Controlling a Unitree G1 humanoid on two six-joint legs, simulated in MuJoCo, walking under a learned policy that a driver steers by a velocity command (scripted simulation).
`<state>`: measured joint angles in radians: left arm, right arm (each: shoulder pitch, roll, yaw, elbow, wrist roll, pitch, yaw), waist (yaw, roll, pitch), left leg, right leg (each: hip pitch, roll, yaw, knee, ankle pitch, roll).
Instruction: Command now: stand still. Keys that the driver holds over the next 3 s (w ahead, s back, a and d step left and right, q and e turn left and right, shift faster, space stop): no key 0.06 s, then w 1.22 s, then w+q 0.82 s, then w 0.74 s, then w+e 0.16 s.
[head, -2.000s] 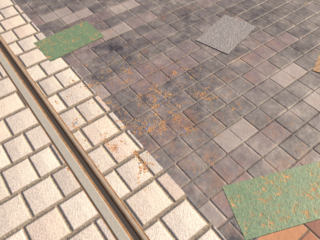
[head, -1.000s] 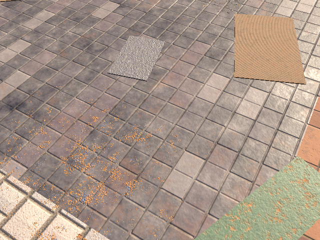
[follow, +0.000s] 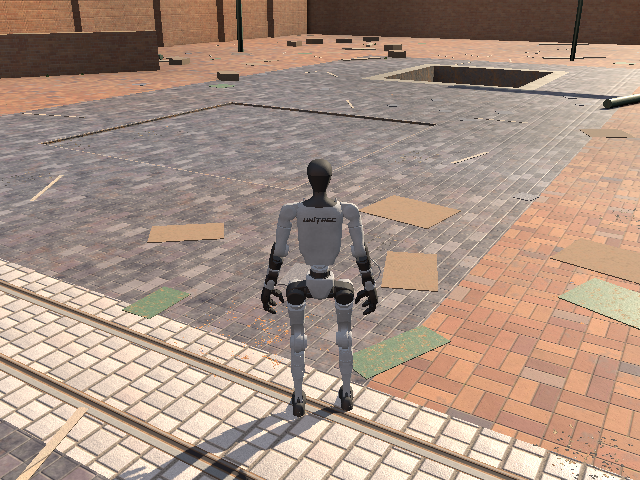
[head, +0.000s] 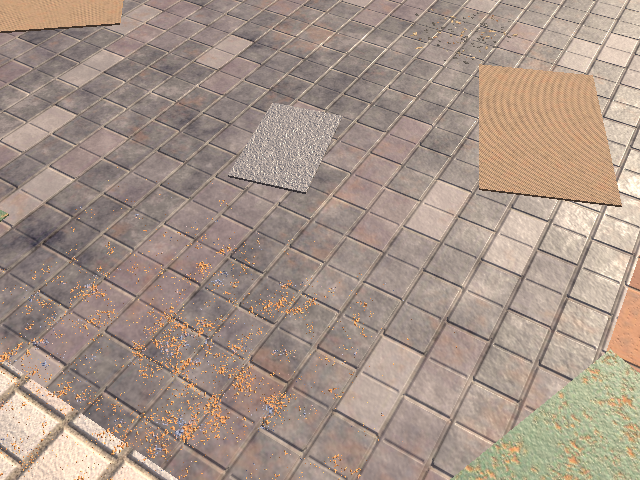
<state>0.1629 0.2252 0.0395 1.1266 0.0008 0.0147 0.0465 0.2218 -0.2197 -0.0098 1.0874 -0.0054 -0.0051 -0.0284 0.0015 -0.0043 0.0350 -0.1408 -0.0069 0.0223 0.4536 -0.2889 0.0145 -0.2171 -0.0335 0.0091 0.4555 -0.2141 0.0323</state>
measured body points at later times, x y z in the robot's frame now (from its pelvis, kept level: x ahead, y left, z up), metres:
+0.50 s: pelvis +0.11 -0.05 +0.00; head +0.11 -0.07 +0.45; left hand +0.06 +0.19 -0.14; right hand +0.19 -0.32 -0.14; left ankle +0.08 +0.09 -0.65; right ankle +0.05 -0.14 -0.74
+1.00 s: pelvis +0.39 +0.00 +0.00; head +0.41 +0.01 +0.45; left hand +0.45 +0.27 -0.14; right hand +0.46 -0.26 -0.13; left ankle +0.43 +0.08 -0.74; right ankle +0.34 -0.15 -0.64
